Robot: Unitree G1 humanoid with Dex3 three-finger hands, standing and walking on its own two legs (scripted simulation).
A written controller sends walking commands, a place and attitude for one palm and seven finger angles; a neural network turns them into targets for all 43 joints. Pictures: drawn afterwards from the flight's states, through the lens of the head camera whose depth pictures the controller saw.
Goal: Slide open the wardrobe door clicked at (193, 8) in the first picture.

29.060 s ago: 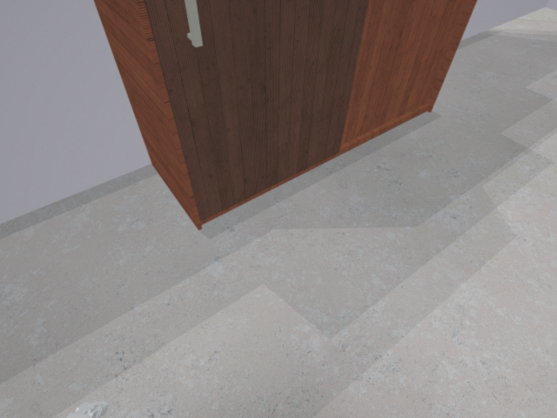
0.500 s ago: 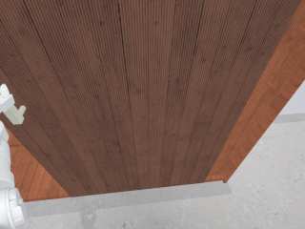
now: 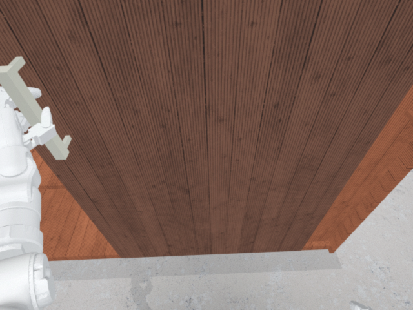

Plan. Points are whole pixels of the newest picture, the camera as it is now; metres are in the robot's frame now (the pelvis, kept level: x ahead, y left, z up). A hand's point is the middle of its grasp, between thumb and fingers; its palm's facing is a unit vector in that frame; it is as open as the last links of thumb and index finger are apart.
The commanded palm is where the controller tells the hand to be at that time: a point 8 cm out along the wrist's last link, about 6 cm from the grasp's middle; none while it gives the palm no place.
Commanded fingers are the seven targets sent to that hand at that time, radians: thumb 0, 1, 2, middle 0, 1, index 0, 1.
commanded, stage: stop walking and hold the door there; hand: left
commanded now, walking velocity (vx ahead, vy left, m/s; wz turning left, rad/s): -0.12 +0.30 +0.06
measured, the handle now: (42, 112) +0.44 +0.35 +0.17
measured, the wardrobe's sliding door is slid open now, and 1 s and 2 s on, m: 0.67 0.67 0.67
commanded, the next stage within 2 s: loosen the grip on the handle in 1.28 s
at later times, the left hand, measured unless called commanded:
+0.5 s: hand (46, 128) +0.40 +0.32 +0.16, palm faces +0.23 -0.95 -0.20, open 6.1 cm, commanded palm +0.36 +0.36 +0.15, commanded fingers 0.00 0.90 0.90 -0.45 -1.40 -0.45 -1.40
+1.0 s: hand (43, 128) +0.39 +0.32 +0.17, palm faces +0.12 -0.99 -0.09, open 6.0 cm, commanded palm +0.36 +0.35 +0.15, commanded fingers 0.00 0.90 0.90 -0.45 -1.40 -0.45 -1.40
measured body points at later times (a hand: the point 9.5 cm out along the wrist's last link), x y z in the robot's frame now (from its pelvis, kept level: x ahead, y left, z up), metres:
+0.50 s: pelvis -0.03 +0.14 -0.02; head +0.06 +0.12 +0.42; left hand +0.38 +0.37 +0.17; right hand +0.12 -0.12 -0.14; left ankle +0.02 +0.32 -0.73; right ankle -0.08 -0.05 -0.70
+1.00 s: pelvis -0.03 +0.18 +0.01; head +0.04 +0.19 +0.45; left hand +0.38 +0.37 +0.18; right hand +0.15 -0.04 -0.10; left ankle -0.02 +0.29 -0.73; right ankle -0.04 +0.06 -0.71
